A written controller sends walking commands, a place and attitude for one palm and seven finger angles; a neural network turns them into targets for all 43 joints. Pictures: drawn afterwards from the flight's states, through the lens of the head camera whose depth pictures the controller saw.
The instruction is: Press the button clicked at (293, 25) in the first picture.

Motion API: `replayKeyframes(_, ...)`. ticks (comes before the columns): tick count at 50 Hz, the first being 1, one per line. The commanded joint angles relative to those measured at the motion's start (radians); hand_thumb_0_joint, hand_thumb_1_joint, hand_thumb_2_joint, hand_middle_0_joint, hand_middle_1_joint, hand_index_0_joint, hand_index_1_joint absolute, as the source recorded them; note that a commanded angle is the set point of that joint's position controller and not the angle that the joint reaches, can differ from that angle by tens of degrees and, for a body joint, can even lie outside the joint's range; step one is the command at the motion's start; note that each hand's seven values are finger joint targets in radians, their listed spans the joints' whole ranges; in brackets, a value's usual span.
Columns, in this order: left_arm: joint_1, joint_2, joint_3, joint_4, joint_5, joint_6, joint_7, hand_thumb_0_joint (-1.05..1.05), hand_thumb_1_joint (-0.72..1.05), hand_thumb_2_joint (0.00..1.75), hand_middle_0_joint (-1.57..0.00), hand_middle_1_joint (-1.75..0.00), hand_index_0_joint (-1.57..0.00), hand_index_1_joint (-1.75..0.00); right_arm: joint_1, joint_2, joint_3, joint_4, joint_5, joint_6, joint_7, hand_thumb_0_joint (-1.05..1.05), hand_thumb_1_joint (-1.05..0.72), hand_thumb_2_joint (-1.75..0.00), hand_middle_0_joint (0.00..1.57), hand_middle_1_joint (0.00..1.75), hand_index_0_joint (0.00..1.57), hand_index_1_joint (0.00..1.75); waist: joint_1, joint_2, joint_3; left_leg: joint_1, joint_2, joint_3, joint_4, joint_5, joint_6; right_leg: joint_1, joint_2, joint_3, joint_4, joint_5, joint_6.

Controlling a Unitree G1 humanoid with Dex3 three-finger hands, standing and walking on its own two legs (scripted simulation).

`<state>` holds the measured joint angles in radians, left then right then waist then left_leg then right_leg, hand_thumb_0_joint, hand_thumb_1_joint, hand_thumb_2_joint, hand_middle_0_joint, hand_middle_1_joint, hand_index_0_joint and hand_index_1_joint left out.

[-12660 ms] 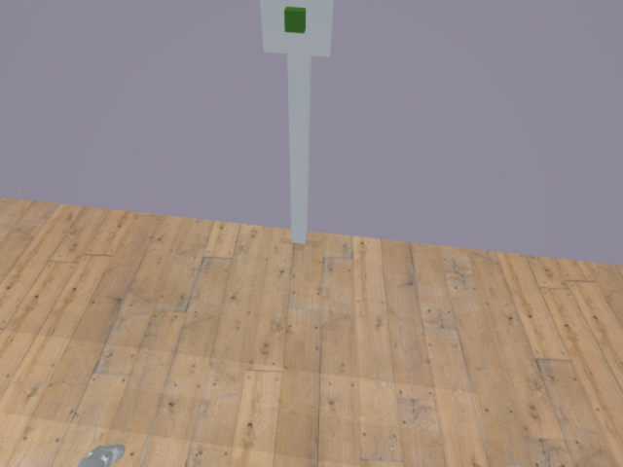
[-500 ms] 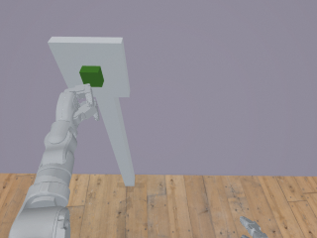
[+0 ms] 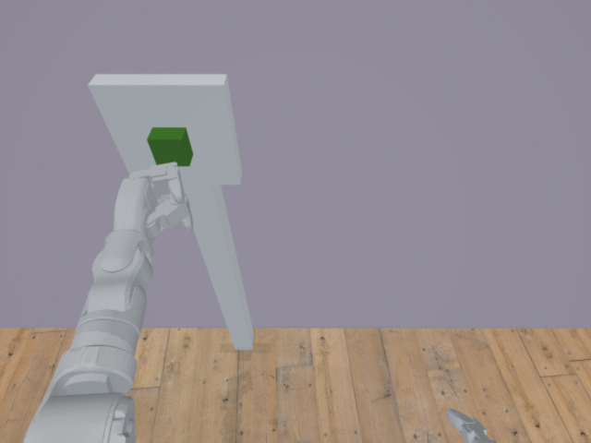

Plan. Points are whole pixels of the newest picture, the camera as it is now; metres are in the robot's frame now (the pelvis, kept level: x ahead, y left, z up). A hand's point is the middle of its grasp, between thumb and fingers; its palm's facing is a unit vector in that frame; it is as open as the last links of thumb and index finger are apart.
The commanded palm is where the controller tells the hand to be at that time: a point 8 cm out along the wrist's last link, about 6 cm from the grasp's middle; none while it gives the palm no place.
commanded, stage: aim a knuckle at the button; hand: left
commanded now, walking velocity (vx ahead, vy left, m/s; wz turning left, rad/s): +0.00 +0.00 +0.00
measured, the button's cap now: (171, 145) +0.50 +0.19 +0.15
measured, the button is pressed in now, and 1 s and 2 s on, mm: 0 3 0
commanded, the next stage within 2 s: press the button with the knuckle in 0.02 s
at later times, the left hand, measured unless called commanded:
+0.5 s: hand (183, 191) +0.43 +0.17 +0.12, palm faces +0.02 -1.00 -0.01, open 3.1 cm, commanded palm +0.40 +0.22 +0.12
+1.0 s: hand (183, 184) +0.45 +0.17 +0.11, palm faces +0.03 -1.00 +0.00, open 3.4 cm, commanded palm +0.44 +0.22 +0.12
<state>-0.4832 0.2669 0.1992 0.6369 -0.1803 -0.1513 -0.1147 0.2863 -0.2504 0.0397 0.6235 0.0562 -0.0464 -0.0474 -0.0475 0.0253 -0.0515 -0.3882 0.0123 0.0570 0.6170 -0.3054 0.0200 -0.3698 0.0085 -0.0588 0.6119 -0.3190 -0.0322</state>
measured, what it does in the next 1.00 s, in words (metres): stands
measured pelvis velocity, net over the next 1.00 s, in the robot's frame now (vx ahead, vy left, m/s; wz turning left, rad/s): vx -0.01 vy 0.00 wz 0.01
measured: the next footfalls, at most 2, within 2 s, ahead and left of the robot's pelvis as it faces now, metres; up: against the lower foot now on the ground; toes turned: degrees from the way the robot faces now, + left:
none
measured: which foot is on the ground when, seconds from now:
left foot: down 0.00-1.00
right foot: down 0.00-1.00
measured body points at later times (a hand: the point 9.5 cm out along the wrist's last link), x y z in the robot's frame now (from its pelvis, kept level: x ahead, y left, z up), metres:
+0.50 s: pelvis +0.00 +0.00 +0.00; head +0.03 -0.01 +0.45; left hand +0.42 +0.22 +0.12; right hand +0.10 -0.26 -0.11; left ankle +0.01 +0.11 -0.73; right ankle +0.00 -0.10 -0.73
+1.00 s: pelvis -0.01 +0.00 -0.01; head +0.04 +0.01 +0.44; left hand +0.44 +0.23 +0.12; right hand +0.05 -0.26 -0.12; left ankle +0.01 +0.11 -0.73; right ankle +0.00 -0.10 -0.73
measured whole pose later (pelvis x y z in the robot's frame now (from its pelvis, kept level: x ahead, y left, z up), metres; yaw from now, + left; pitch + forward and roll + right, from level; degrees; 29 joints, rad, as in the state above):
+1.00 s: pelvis -0.01 +0.00 -0.01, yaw +1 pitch +8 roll -1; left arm -0.78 0.35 0.27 1.03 -0.15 -0.28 -0.16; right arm 0.34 -0.27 0.03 0.68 0.04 -0.03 -0.04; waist -0.09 0.01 -0.05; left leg -0.51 0.01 0.04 0.69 -0.32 0.03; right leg -0.48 0.01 -0.07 0.66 -0.32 -0.03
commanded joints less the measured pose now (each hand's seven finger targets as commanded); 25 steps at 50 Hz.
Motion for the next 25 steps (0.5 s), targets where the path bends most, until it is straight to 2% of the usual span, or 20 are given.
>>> replayKeyframes(1,-0.349,0.182,0.057,-0.2,-0.025,-0.063,-0.02,0.0,0.9,0.9,-1.3,-1.5,-1.3,-1.5,-0.022,-0.139,-0.057,-0.128,0.002,-0.042,-0.006,0.0,-0.9,-0.9,0.2,0.3,0.2,0.3,0.009,-0.065,-0.256,0.131,-0.015,-0.049,-0.057,0.217,0.018,0.085,0.004,0.041,-0.082,0.32,0.011)
replayKeyframes(2,-0.34,0.207,0.081,-0.208,-0.026,-0.072,-0.02,0.0,0.9,0.9,-1.3,-1.5,-1.3,-1.5,-0.018,-0.141,-0.059,-0.129,0.0,-0.04,-0.007,0.0,-0.9,-0.9,0.2,0.3,0.2,0.3,0.017,-0.084,-0.266,0.123,-0.014,-0.051,-0.054,0.223,0.019,0.104,0.004,0.042,-0.078,0.325,0.011)
replayKeyframes(3,-0.349,0.178,0.052,-0.226,-0.025,-0.078,-0.026,0.0,0.9,0.9,-1.3,-1.5,-1.3,-1.5,-0.025,-0.137,-0.058,-0.136,0.003,-0.04,-0.007,0.0,-0.9,-0.9,0.2,0.3,0.2,0.3,0.01,-0.062,-0.268,0.132,-0.015,-0.046,-0.055,0.227,0.02,0.098,0.003,0.046,-0.077,0.333,0.012)
replayKeyframes(4,-0.365,0.189,0.057,-0.232,-0.024,-0.084,-0.027,0.0,0.9,0.9,-1.3,-1.5,-1.3,-1.5,-0.025,-0.137,-0.058,-0.132,0.004,-0.04,-0.007,0.0,-0.9,-0.9,0.2,0.3,0.2,0.3,0.01,-0.032,-0.261,0.139,-0.016,-0.048,-0.052,0.226,0.019,0.083,0.003,0.046,-0.076,0.327,0.01)
replayKeyframes(5,-0.382,0.155,0.025,-0.237,-0.024,-0.087,-0.032,0.0,0.9,0.9,-1.3,-1.5,-1.3,-1.5,-0.027,-0.132,-0.056,-0.133,0.003,-0.043,-0.006,0.0,-0.9,-0.9,0.2,0.3,0.2,0.3,0.003,-0.009,-0.257,0.148,-0.017,-0.048,-0.051,0.214,0.018,0.067,0.003,0.045,-0.077,0.312,0.01)
replayKeyframes(6,-0.408,0.191,0.049,-0.257,-0.021,-0.097,-0.029,0.0,0.9,0.9,-1.3,-1.5,-1.3,-1.5,-0.023,-0.136,-0.059,-0.126,0.003,-0.044,-0.008,0.0,-0.9,-0.9,0.2,0.3,0.2,0.3,0.002,-0.007,-0.27,0.153,-0.016,-0.055,-0.048,0.215,0.018,0.067,0.004,0.045,-0.075,0.305,0.008)
replayKeyframes(7,-0.421,0.176,0.027,-0.263,-0.016,-0.102,-0.03,0.0,0.9,0.9,-1.3,-1.5,-1.3,-1.5,-0.023,-0.135,-0.059,-0.123,0.002,-0.044,-0.008,0.0,-0.9,-0.9,0.2,0.3,0.2,0.3,-0.008,0.005,-0.261,0.159,-0.015,-0.052,-0.044,0.212,0.02,0.057,0.004,0.047,-0.077,0.297,0.009)
replayKeyframes(8,-0.43,0.187,0.04,-0.261,-0.019,-0.105,-0.027,0.0,0.9,0.9,-1.3,-1.5,-1.3,-1.5,-0.022,-0.135,-0.06,-0.121,0.002,-0.045,-0.008,0.0,-0.9,-0.9,0.2,0.3,0.2,0.3,-0.005,0.015,-0.269,0.163,-0.016,-0.054,-0.043,0.211,0.02,0.054,0.004,0.05,-0.077,0.299,0.009)
replayKeyframes(9,-0.443,0.203,0.05,-0.246,-0.017,-0.107,-0.027,0.0,0.9,0.9,-1.3,-1.5,-1.3,-1.5,-0.018,-0.137,-0.059,-0.114,0.001,-0.043,-0.011,0.0,-0.9,-0.9,0.2,0.3,0.2,0.3,-0.011,-0.002,-0.262,0.16,-0.015,-0.058,-0.043,0.206,0.02,0.049,0.004,0.047,-0.078,0.291,0.01)
replayKeyframes(10,-0.477,0.197,0.037,-0.241,-0.017,-0.109,-0.028,0.0,0.9,0.9,-1.3,-1.5,-1.3,-1.5,-0.019,-0.138,-0.057,-0.11,0.001,-0.043,-0.013,0.0,-0.9,-0.9,0.2,0.3,0.2,0.3,-0.017,0.007,-0.263,0.157,-0.016,-0.06,-0.045,0.19,0.019,0.041,0.004,0.047,-0.078,0.273,0.01)
replayKeyframes(13,-0.532,0.201,0.038,-0.179,-0.019,-0.107,-0.029,0.0,0.9,0.9,-1.3,-1.5,-1.3,-1.5,-0.013,-0.141,-0.057,-0.094,0.003,-0.042,-0.019,0.0,-0.9,-0.9,0.2,0.3,0.2,0.3,-0.031,-0.016,-0.259,0.148,-0.017,-0.062,-0.041,0.162,0.022,0.027,0.004,0.051,-0.084,0.247,0.013)
replayKeyframes(14,-0.543,0.228,0.059,-0.151,-0.018,-0.106,-0.028,0.0,0.9,0.9,-1.3,-1.5,-1.3,-1.5,-0.007,-0.144,-0.058,-0.087,0.003,-0.04,-0.021,0.0,-0.9,-0.9,0.2,0.3,0.2,0.3,-0.03,-0.025,-0.261,0.14,-0.018,-0.063,-0.04,0.162,0.022,0.032,0.003,0.053,-0.083,0.246,0.014)
replayKeyframes(16,-0.558,0.215,0.05,-0.114,-0.016,-0.104,-0.031,0.0,0.9,0.9,-1.3,-1.5,-1.3,-1.5,-0.001,-0.143,-0.056,-0.085,0.001,-0.04,-0.02,0.0,-0.9,-0.9,0.2,0.3,0.2,0.3,-0.027,-0.008,-0.279,0.139,-0.021,-0.064,-0.038,0.166,0.02,0.033,0.001,0.052,-0.077,0.25,0.012)
replayKeyframes(17,-0.563,0.232,0.066,-0.103,-0.013,-0.107,-0.031,0.0,0.9,0.9,-1.3,-1.5,-1.3,-1.5,0.009,-0.146,-0.057,-0.082,-0.001,-0.039,-0.02,0.0,-0.9,-0.9,0.2,0.3,0.2,0.3,-0.025,-0.017,-0.301,0.139,-0.021,-0.064,-0.032,0.183,0.021,0.046,0.001,0.051,-0.071,0.266,0.011)
replayKeyframes(18,-0.55,0.239,0.074,-0.088,-0.011,-0.108,-0.033,0.0,0.9,0.9,-1.3,-1.5,-1.3,-1.5,0.009,-0.145,-0.058,-0.084,-0.001,-0.038,-0.017,0.0,-0.9,-0.9,0.2,0.3,0.2,0.3,-0.016,0.005,-0.311,0.136,-0.021,-0.061,-0.033,0.193,0.019,0.055,-0.001,0.053,-0.066,0.281,0.01)
replayKeyframes(19,-0.529,0.253,0.096,-0.07,-0.014,-0.107,-0.034,0.0,0.9,0.9,-1.3,-1.5,-1.3,-1.5,0.016,-0.147,-0.059,-0.086,-0.003,-0.037,-0.015,0.0,-0.9,-0.9,0.2,0.3,0.2,0.3,-0.01,-0.01,-0.327,0.137,-0.022,-0.06,-0.028,0.214,0.02,0.07,0.0,0.053,-0.062,0.308,0.01)
replayKeyframes(20,-0.515,0.256,0.092,-0.063,-0.011,-0.108,-0.04,0.0,0.9,0.9,-1.3,-1.5,-1.3,-1.5,0.017,-0.147,-0.057,-0.089,-0.002,-0.034,-0.013,0.0,-0.9,-0.9,0.2,0.3,0.2,0.3,-0.004,0.014,-0.328,0.132,-0.022,-0.058,-0.028,0.223,0.016,0.072,-0.001,0.052,-0.057,0.317,0.007)
replayKeyframes(22,-0.526,0.233,0.075,-0.032,-0.01,-0.111,-0.044,0.0,0.9,0.9,-1.3,-1.5,-1.3,-1.5,0.031,-0.148,-0.059,-0.09,-0.003,-0.03,-0.009,0.0,-0.9,-0.9,0.2,0.3,0.2,0.3,-0.014,-0.031,-0.318,0.117,-0.02,-0.061,-0.022,0.24,0.019,0.068,0.003,0.046,-0.053,0.337,0.008)
replayKeyframes(23,-0.539,0.217,0.06,-0.013,-0.007,-0.109,-0.047,0.0,0.9,0.9,-1.3,-1.5,-1.3,-1.5,0.031,-0.148,-0.06,-0.092,-0.001,-0.029,-0.006,0.0,-0.9,-0.9,0.2,0.3,0.2,0.3,-0.023,-0.02,-0.299,0.115,-0.019,-0.056,-0.021,0.23,0.019,0.044,0.004,0.047,-0.055,0.331,0.011)
replayKeyframes(25,-0.557,0.255,0.096,0.019,-0.012,-0.106,-0.045,0.0,0.9,0.9,-1.3,-1.5,-1.3,-1.5,0.045,-0.156,-0.062,-0.089,-0.003,-0.024,-0.006,0.0,-0.9,-0.9,0.2,0.3,0.2,0.3,-0.022,-0.05,-0.281,0.09,-0.018,-0.056,-0.022,0.209,0.02,0.038,0.005,0.047,-0.058,0.312,0.013)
